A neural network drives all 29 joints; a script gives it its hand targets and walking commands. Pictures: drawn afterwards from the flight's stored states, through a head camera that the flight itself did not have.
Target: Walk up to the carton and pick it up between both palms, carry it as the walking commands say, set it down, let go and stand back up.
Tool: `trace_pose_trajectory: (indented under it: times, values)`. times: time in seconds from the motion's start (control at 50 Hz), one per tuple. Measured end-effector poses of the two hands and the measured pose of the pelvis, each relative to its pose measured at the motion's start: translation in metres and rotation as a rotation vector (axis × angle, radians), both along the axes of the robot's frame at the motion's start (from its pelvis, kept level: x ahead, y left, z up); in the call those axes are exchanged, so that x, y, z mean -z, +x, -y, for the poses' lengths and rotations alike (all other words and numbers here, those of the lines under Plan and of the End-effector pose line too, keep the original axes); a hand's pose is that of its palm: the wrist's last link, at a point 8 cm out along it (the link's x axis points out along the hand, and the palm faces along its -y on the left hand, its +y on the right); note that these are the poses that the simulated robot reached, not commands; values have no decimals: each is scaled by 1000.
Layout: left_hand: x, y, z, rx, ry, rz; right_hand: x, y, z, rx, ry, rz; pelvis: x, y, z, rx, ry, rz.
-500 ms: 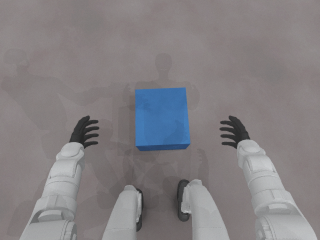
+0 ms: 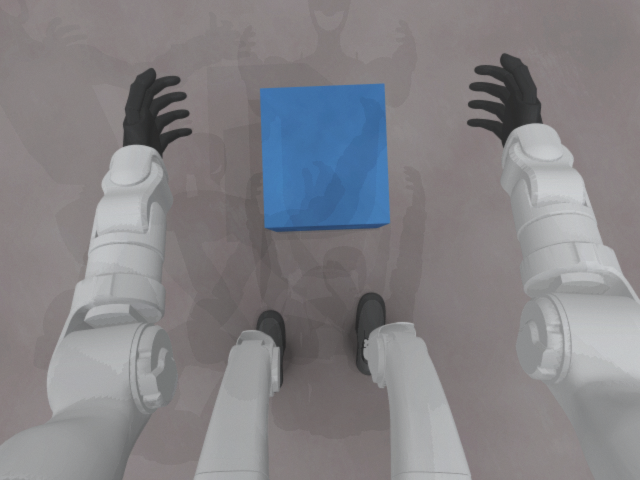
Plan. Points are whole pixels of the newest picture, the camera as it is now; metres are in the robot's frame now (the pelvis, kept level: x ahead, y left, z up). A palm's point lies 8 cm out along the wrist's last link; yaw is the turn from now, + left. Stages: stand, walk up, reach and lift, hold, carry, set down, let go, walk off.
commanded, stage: reach and lift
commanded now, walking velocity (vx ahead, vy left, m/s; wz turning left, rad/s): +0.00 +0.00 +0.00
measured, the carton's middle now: (324, 165) +0.54 +0.00 -0.57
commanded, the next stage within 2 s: none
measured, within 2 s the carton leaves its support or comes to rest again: neither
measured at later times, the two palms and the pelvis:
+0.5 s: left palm (161, 133) +0.51 +0.21 -0.17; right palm (490, 115) +0.52 -0.22 -0.18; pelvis -0.01 +0.00 -0.04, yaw +0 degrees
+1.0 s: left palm (209, 161) +0.51 +0.20 -0.34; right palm (448, 146) +0.52 -0.22 -0.34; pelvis -0.02 +0.00 -0.19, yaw +1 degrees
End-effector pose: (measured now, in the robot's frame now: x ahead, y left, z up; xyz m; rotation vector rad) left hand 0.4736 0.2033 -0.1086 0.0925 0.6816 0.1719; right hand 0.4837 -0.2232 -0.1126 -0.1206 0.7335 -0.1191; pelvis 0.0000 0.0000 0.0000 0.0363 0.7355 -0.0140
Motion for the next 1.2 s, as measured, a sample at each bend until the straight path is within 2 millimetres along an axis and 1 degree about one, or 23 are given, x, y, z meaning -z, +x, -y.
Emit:
trace_pose_trajectory:
  times: [0.12,0.2,0.28,0.34,0.42,0.46,0.5,0.6,0.66,0.7,0.78,0.84,0.94,1.0,1.12,1.2]
  values:
    - [8,30,3,-28,-24,45,10,29,-2,6,28,38,7,-3,0,-1,3,-52]
    - [16,40,0,-44,-24,49,20,42,-6,7,52,48,10,-1,0,-2,3,-82]
    - [25,41,-3,-53,-29,35,30,43,-5,17,63,33,10,2,0,-2,3,-100]
    - [29,41,-4,-49,-35,38,33,41,-4,25,65,38,11,2,-1,-3,2,-108]
    - [36,40,-5,-42,-45,50,40,40,-5,28,74,51,21,-1,-3,-3,1,-131]
    - [47,36,-7,-51,-53,41,49,38,-4,39,88,46,31,-3,-4,-3,1,-142]
    - [62,31,-9,-61,-58,30,63,35,-4,51,100,41,42,-7,-5,-2,2,-149]
    - [106,24,-7,-67,-57,9,103,31,-5,51,100,34,74,-17,-5,-1,5,-149]
    - [130,26,-3,-72,-52,5,127,33,-3,59,96,34,96,-23,-4,0,9,-141]
    - [142,31,-1,-69,-41,10,141,35,-2,67,92,37,109,-25,-4,1,11,-134]
    - [161,40,2,-50,-12,25,165,41,1,72,75,48,133,-26,-3,2,17,-119]
    - [176,43,5,-39,-1,22,180,44,0,65,63,47,150,-24,-2,2,21,-119]
    - [212,36,5,-38,-1,-35,210,43,-2,63,54,20,173,-22,-2,3,25,-120]
    - [231,32,4,-37,1,-36,229,40,-5,59,41,16,186,-23,-3,3,25,-117]
    - [268,22,2,-29,6,-40,267,29,-14,48,21,-7,211,-32,-7,4,21,-83]
    - [290,19,1,-29,12,-40,289,27,-17,52,20,-11,228,-40,-8,5,19,-40]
